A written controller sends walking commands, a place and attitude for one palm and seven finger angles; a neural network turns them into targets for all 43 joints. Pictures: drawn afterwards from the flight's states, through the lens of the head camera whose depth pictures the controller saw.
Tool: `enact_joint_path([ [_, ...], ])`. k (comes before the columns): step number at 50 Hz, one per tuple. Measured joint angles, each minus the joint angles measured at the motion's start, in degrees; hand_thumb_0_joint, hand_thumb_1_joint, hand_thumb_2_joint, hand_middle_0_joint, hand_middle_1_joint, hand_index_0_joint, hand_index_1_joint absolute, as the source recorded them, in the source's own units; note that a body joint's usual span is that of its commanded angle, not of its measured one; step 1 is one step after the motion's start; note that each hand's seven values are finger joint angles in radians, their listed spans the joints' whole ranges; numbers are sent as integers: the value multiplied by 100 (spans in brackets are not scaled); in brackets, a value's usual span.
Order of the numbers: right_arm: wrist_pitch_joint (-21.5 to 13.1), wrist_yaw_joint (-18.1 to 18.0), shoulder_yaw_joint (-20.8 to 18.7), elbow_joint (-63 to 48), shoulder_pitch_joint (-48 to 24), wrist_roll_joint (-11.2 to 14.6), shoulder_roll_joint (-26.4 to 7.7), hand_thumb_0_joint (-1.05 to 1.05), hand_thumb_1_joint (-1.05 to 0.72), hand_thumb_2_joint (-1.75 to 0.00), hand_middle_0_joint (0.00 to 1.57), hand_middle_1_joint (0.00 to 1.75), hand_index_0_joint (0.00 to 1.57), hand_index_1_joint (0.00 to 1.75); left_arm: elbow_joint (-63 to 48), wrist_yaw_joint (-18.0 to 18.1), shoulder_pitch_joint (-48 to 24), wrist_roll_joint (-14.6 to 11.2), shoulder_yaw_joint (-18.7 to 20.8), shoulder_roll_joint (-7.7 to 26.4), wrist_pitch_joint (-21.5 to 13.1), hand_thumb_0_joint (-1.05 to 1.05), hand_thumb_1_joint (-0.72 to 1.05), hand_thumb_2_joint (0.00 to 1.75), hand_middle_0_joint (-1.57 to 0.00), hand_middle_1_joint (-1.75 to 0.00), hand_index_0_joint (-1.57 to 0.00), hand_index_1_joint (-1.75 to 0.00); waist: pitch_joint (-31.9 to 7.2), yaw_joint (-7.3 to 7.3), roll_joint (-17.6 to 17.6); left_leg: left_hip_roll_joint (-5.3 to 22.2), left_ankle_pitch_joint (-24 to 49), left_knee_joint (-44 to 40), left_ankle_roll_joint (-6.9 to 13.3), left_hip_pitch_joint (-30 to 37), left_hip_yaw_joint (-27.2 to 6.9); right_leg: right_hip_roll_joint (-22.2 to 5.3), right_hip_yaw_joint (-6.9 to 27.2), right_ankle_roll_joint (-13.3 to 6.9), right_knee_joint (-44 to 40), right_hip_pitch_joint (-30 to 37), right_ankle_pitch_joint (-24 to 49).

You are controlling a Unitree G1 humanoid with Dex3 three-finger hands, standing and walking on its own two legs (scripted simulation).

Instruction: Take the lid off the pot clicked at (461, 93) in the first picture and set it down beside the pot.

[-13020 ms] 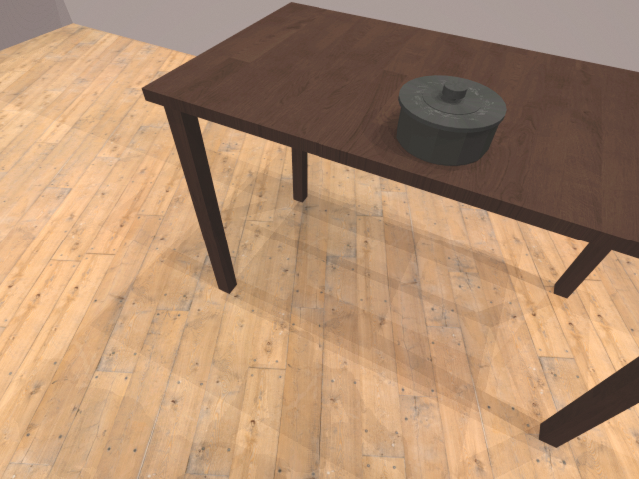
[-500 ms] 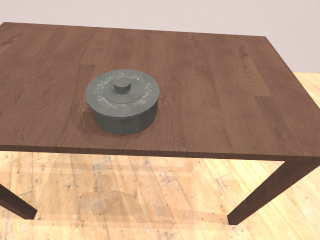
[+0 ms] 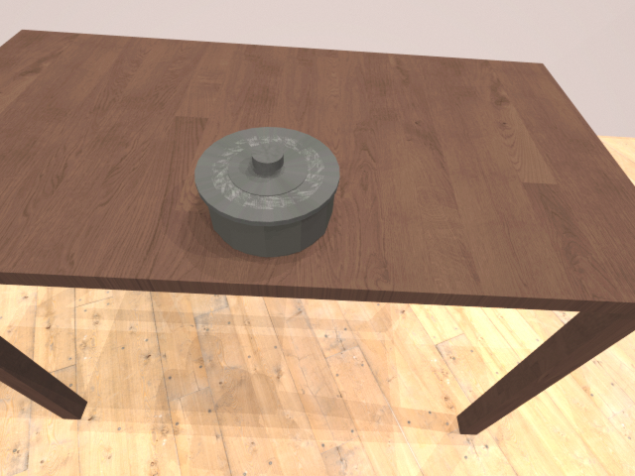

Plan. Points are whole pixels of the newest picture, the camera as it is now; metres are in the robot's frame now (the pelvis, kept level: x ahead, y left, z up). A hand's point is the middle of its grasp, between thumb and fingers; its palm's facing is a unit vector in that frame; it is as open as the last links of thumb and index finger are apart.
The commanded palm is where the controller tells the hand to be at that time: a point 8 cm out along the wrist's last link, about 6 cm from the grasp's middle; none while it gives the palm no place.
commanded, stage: look again from close up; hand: left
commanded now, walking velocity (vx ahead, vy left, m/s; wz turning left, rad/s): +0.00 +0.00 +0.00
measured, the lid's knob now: (267, 157) +0.46 +0.11 +0.15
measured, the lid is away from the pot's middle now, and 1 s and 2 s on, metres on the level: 0.00 0.00 0.00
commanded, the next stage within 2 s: lift the closed hand beside the body in 0.72 s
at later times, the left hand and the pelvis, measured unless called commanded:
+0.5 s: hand out of the picture -0.03 +0.18 -0.18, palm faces +0.02 -0.99 -0.16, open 7.4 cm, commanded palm none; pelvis -0.02 +0.01 +0.00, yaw +0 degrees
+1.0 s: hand out of the picture +0.10 +0.22 -0.07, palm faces +0.18 -0.93 -0.31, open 6.7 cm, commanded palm +0.06 +0.25 -0.02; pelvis -0.04 +0.03 +0.00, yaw +1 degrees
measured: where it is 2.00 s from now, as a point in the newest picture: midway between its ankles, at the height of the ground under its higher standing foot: outside the picture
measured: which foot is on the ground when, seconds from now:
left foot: down 0.00-1.00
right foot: down 0.00-1.00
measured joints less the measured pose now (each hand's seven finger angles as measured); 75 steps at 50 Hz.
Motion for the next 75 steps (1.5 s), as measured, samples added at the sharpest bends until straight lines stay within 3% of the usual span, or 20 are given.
enact_joint_path([
  [42, 21, 15, -50, 93, 149, 25, 121, 1, -92, -90, 20, 30, 20, 30, 242, 26, 101, 80, -47, -226, -49, 0, 90, 90, -20, -30, -19, -30, 22, 4, -27, -85, 294, -47, 177, -191, 62, -93, 43, 159, -139, -147, 355],
  [44, -360, 19, 7, -362, 474, 195, 45, 2, -93, -90, 20, 30, 20, 30, -1395, 195, 555, -28, -157, -128, 325, 1, 92, 90, -21, -30, -20, -31, -11, 85, -26, -129, 305, -21, 127, -262, 40, -133, 16, 40, 18, -271, 300],
  [46, -902, -14, 34, -634, 692, 357, -61, 2, -93, -90, 20, 30, 20, 30, -2995, 505, 923, -130, -186, 76, 377, 3, 94, 90, -23, -32, -22, -33, -168, 164, -1, -200, 332, -62, 49, -271, 23, -192, 16, -153, 215, -376, 209],
  [50, -1314, 133, -12, -1151, 443, 342, -384, 2, -93, -90, 20, 30, 20, 30, -4607, 745, 920, -95, -235, 102, 143, 3, 95, 90, -31, -41, -30, -42, -372, 29, 295, -282, 378, -105, 114, -143, -25, -264, -14, -139, 197, -230, 167],
  [53, -1146, 297, -143, -1641, -53, 263, -388, 2, -92, -90, 20, 30, 20, 30, -5015, 498, 949, -31, -95, -109, -112, 2, 94, 90, -39, -51, -39, -52, -538, -108, 412, -226, 379, -33, 133, -214, 42, -220, 53, 9, 214, -306, 229],
  [55, -980, 336, -187, -2017, -319, 259, -256, 2, -92, -90, 20, 30, 20, 30, -5301, 277, 1174, -67, 63, -151, -256, 1, 93, 90, -46, -59, -46, -59, -583, -123, 322, -161, 367, 16, 94, -255, 87, -164, 100, 86, 261, -368, 247],
  [59, -903, 247, -122, -2858, -478, 265, -163, 1, -91, -90, 20, 30, 19, 30, -6155, 128, 1707, -115, 292, 105, -344, 1, 91, 90, -63, -76, -62, -77, -466, 63, 76, -33, 354, 101, -6, -251, -4, -38, 6, 13, 254, -305, 269],
  [64, -977, 104, -45, -3329, -579, 176, -383, 1, -91, -90, 20, 30, 19, 30, -6970, 236, 1931, -160, 545, 339, -427, 1, 90, 90, -84, -99, -84, -100, -320, 325, 158, 47, 356, 217, -91, -326, -262, 49, -257, -99, 152, -206, 296],
  [70, -856, 13, 32, -3217, -536, 93, -345, 1, -90, -90, 20, 30, 20, 30, -7484, 221, 2161, -219, 756, 353, -412, 1, 90, 90, -109, -126, -108, -127, -315, 450, 322, 135, 354, 210, -199, -354, -400, 148, -388, -209, 52, -164, 292],
  [75, -806, -51, 93, -2916, -330, 63, -215, 1, -90, -90, 20, 30, 20, 30, -7954, 229, 2274, -245, 997, 521, -417, 2, 89, 90, -121, -140, -121, -140, -284, 467, 417, 224, 326, 128, -297, -202, -433, 244, -408, -303, -75, 2, 285],
])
